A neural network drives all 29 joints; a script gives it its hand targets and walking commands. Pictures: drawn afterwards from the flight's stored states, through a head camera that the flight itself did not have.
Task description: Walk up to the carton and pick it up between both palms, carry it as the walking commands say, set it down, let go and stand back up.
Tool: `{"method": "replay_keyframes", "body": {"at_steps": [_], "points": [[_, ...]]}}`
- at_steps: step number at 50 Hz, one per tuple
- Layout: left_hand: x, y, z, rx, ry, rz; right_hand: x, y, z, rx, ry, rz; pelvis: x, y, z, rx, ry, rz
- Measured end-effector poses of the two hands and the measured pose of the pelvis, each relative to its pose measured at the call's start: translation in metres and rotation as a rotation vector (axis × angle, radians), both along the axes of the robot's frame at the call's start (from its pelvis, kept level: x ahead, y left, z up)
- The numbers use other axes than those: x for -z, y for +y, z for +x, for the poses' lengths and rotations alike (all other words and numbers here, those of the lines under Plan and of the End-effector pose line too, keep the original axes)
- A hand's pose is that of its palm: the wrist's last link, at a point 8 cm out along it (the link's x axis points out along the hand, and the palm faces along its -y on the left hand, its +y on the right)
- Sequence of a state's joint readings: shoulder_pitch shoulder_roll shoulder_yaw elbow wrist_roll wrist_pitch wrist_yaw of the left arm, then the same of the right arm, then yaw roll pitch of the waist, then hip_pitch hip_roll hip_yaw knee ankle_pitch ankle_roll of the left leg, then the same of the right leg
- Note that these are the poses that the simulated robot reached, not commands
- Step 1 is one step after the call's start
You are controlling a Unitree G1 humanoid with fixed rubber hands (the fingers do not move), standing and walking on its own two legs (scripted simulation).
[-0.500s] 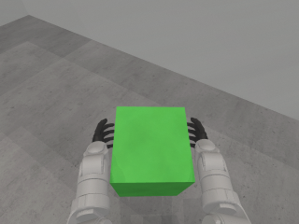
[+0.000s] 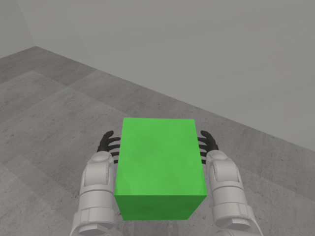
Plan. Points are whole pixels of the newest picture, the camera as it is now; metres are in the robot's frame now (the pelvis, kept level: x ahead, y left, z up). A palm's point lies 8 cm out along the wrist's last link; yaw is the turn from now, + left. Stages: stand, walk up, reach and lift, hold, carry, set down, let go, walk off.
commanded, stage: reach and lift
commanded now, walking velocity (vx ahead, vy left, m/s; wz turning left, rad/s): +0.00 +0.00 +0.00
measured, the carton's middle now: (157, 171) +0.31 +0.03 -0.03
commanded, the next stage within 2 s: hold in 1.46 s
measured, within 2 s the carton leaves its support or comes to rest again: neither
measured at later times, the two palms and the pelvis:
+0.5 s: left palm (111, 153) +0.31 +0.16 +0.05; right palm (218, 160) +0.30 -0.13 +0.05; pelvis +0.01 +0.01 +0.00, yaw +0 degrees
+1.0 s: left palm (111, 157) +0.29 +0.15 +0.05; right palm (220, 162) +0.29 -0.13 +0.05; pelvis +0.00 +0.01 +0.00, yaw +0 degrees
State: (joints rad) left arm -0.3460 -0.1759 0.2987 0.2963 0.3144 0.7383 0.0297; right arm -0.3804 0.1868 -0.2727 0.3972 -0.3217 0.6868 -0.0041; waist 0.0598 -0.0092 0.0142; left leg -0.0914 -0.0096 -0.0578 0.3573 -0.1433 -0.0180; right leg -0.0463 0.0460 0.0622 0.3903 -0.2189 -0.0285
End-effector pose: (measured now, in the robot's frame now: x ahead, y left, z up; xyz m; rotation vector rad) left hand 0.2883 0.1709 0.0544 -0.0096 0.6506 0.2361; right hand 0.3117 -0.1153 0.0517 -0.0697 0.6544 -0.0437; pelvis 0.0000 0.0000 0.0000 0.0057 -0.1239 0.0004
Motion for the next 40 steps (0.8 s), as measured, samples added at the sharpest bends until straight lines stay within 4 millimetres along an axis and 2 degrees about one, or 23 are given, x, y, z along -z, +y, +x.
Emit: {"method": "replay_keyframes", "body": {"at_steps": [23, 40], "points": [[0.002, -0.015, 0.017, 0.103, 0.013, 0.009, 0.000, -0.016, -0.010, 0.091, 0.010, -0.006, -0.001, 0.014, 0.007, 0.006, -0.006, -0.002], [0.005, -0.017, 0.012, 0.122, 0.024, 0.024, 0.001, -0.018, -0.014, 0.092, 0.012, -0.017, -0.001, 0.014, 0.008, 0.003, -0.007, -0.003]]}}
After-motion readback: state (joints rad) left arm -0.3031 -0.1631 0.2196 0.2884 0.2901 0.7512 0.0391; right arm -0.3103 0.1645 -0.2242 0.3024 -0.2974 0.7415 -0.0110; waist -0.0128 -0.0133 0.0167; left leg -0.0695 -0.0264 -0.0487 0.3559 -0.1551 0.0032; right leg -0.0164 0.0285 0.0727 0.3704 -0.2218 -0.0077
